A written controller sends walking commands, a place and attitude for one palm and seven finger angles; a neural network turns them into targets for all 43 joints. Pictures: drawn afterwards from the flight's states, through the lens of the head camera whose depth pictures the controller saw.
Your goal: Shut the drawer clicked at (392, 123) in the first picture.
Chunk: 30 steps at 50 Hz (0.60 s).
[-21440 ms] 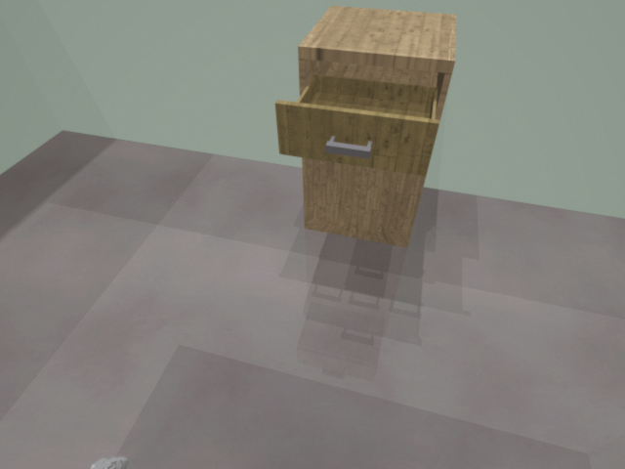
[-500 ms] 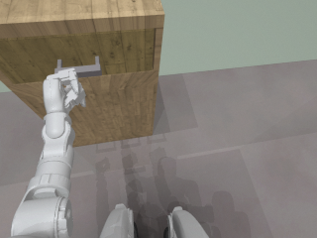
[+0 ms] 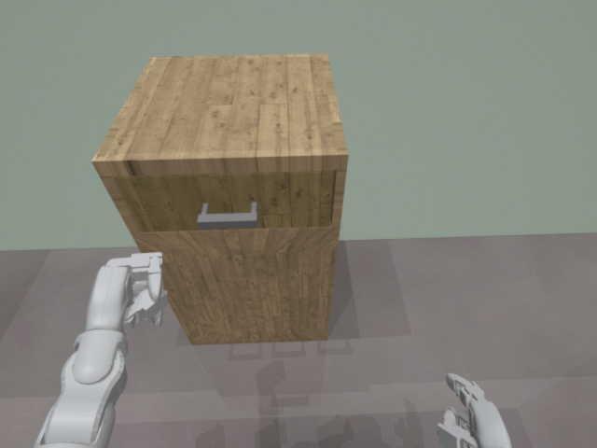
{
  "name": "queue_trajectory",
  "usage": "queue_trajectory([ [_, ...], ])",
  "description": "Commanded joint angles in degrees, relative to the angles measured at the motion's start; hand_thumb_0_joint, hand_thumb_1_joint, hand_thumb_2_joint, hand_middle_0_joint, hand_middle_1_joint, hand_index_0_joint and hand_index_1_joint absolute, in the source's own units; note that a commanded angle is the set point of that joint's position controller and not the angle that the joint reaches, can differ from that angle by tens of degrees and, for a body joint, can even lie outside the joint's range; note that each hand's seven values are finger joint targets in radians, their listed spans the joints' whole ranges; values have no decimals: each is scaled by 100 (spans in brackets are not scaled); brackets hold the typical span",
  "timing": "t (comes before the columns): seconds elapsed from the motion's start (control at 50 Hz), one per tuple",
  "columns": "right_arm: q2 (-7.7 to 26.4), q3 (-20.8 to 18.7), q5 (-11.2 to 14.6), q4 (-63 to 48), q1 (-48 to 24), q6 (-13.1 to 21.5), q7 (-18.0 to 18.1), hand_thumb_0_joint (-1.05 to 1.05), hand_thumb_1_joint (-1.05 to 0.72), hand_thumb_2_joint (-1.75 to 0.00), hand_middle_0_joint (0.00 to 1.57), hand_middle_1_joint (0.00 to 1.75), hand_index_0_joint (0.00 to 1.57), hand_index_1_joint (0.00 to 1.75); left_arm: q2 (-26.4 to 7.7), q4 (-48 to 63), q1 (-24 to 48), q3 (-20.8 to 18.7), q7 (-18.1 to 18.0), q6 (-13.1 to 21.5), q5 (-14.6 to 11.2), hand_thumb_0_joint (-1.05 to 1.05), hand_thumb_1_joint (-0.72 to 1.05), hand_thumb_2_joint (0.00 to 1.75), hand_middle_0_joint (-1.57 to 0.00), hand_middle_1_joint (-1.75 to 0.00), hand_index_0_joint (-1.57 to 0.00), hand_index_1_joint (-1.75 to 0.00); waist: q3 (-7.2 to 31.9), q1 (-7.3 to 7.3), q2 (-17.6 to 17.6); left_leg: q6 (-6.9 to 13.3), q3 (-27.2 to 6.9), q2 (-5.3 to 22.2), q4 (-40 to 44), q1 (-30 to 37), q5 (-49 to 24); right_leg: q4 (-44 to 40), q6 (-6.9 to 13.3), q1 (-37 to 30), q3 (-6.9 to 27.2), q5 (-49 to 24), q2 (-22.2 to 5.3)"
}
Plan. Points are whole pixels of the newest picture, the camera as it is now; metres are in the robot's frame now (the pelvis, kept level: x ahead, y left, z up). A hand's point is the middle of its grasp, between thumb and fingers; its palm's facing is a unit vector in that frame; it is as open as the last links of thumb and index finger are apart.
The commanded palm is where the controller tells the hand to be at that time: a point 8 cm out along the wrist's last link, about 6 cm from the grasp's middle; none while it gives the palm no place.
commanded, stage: draw the hand back to the body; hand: left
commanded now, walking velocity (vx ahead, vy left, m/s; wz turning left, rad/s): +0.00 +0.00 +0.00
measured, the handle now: (229, 214) +0.56 +0.17 -0.06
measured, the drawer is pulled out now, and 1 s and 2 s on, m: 0.00 0.00 0.00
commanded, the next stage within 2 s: step back with the hand held close in 0.70 s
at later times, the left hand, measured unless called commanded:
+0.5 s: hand (37, 336) +0.19 +0.24 +0.18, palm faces +0.37 -0.85 -0.38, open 3.3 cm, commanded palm +0.13 +0.28 +0.20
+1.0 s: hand (17, 321) +0.19 +0.25 +0.20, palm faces +0.39 -0.80 -0.46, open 3.3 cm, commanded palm +0.12 +0.28 +0.20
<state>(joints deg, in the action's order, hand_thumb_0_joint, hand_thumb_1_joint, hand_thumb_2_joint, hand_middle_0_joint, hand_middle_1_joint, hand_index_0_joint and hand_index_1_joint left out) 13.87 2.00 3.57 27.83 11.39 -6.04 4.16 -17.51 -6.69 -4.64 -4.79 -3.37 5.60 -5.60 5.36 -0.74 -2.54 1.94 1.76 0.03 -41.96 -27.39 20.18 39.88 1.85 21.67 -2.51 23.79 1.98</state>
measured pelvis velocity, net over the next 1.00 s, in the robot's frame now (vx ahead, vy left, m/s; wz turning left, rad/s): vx -0.01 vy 0.00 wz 0.00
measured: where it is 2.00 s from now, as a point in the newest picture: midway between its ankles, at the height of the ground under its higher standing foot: outside the picture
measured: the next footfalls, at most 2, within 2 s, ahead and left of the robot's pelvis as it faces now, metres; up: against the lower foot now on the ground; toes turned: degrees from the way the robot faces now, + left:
right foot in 1.86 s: -0.19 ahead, -0.11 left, +0.00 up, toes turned +4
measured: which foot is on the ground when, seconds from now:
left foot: down 0.00-1.00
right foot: down 0.00-1.00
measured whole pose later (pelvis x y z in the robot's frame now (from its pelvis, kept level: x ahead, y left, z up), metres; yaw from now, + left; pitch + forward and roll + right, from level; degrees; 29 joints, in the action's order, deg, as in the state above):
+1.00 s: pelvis -0.01 +0.00 +0.03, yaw +0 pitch -2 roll -1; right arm 14.0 0.6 0.5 32.8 9.4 2.0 3.3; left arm -21.2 27.8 -30.4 -21.1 -6.1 10.0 -4.0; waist -1.3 0.6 -4.3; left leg 2.0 1.8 -0.2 -26.7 -12.2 12.6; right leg 22.6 1.4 5.8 -2.1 15.0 2.1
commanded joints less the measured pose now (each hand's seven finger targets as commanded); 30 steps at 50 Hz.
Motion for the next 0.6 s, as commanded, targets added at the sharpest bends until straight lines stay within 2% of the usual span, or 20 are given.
queue_trajectory([
  [0.0,604,-115,-35,-812,-686,370,143,0,-90,-90,20,30,20,30,-920,1828,1136,-487,-247,106,34,0,90,90,-140,-160,-140,-160,572,38,-17,92,-270,79,1041,1544,-1148,-1189,-30,-374,277,-1658,-173],
  [0.02,598,-94,-47,-794,-729,425,149,0,-90,-90,20,30,20,30,-843,1954,1014,-415,-258,65,27,0,90,90,-140,-160,-140,-160,486,46,-108,84,-298,91,1156,1662,-1105,-1265,-18,-424,252,-1558,-179],
  [0.04,621,-96,-60,-753,-740,477,159,0,-90,-90,20,30,20,30,-892,2002,902,-453,-266,27,24,0,90,90,-140,-160,-140,-160,413,59,81,94,-331,103,1259,1734,-1049,-1393,-23,-480,254,-1457,-155],
  [0.06,610,-73,-70,-741,-767,514,159,0,-90,-90,20,30,20,30,-845,2097,746,-454,-272,8,31,0,90,90,-140,-160,-140,-160,391,81,4,95,-326,89,1346,1861,-1070,-1481,-19,-560,267,-1462,-161],
  [0.1,603,-62,-99,-701,-799,592,152,0,-90,-90,20,30,20,30,-825,2293,375,-515,-280,-39,22,0,90,90,-140,-160,-140,-160,305,120,163,98,-343,104,1496,2034,-1160,-1609,-24,-711,238,-1557,-163],
  [0.14,613,-66,-122,-647,-852,677,135,0,-90,-90,20,30,20,30,-904,2512,62,-635,-268,-45,11,0,90,90,-140,-160,-140,-160,130,173,147,84,-353,109,1631,2079,-1128,-1765,-15,-811,239,-1465,-155],
  [0.16,589,-52,-132,-636,-859,709,124,0,-90,-90,20,30,20,30,-918,2699,-60,-699,-272,-29,18,0,90,90,-140,-160,-140,-160,123,193,-25,74,-361,108,1705,2176,-1181,-1792,0,-898,237,-1497,-168],
  [0.22,554,-60,-176,-594,-899,829,94,0,-90,-90,20,30,20,30,-1021,3143,-526,-962,-282,-9,-4,0,90,90,-140,-160,-140,-160,37,256,46,74,-367,124,1834,2278,-1334,-1881,0,-1107,217,-1649,-183],
  [0.24,573,-83,-188,-565,-935,882,82,0,-90,-90,20,30,20,30,-1137,3329,-681,-1090,-275,7,2,0,90,90,-140,-160,-140,-160,-3,278,-32,66,-342,127,1843,2311,-1391,-1972,2,-1108,231,-1679,-161],
  [0.28,518,-75,-200,-563,-904,964,58,0,-90,-90,20,30,20,30,-1127,3778,-908,-1182,-278,59,-6,0,90,90,-140,-160,-140,-160,77,298,-231,51,-344,129,1883,2413,-1562,-1940,17,-1262,211,-1829,-193],
  [0.34,543,-114,-248,-496,-897,1118,9,0,-90,-90,20,30,20,30,-1232,4113,-1489,-1432,-293,94,2,0,90,90,-140,-160,-140,-160,0,346,-121,49,-332,133,1887,2428,-1737,-2033,14,-1319,200,-1983,-166],
  [0.46,524,-167,-235,-437,-904,1289,-33,0,-90,-90,20,30,20,30,-1189,4580,-2118,-1686,-279,204,-14,0,90,90,-140,-160,-140,-160,-286,375,-76,50,-299,151,1903,2393,-1706,-2090,-7,-1282,205,-1984,-194],
  [0.5,518,-198,-232,-433,-908,1344,-24,0,-90,-90,20,30,20,30,-1328,4772,-2293,-1919,-299,274,-13,0,90,90,-140,-160,-140,-160,-241,422,38,64,-290,146,1873,2381,-1661,-2099,-12,-1286,206,-1968,-189],
  [0.52,501,-206,-242,-374,-882,1350,-22,0,-90,-90,20,30,20,30,-1077,4495,-2406,-1733,-278,260,-5,0,90,90,-140,-160,-140,-160,-401,369,123,74,-276,152,1867,2359,-1607,-2092,-18,-1213,207,-1909,-196],
  [0.54,522,-227,-244,-347,-894,1353,-14,0,-90,-90,20,30,20,30,-971,4297,-2406,-1661,-263,206,-5,0,90,90,-140,-160,-140,-160,-622,364,289,79,-267,153,1873,2287,-1530,-2187,-29,-1111,206,-1829,-171],
  [0.58,562,-237,-233,-328,-840,1323,-5,0,-90,-90,20,30,20,30,-875,4198,-2195,-1533,-264,205,4,0,90,90,-140,-160,-140,-160,-781,290,289,86,-298,165,1918,2249,-1290,-2195,-51,-1012,223,-1558,-205],
])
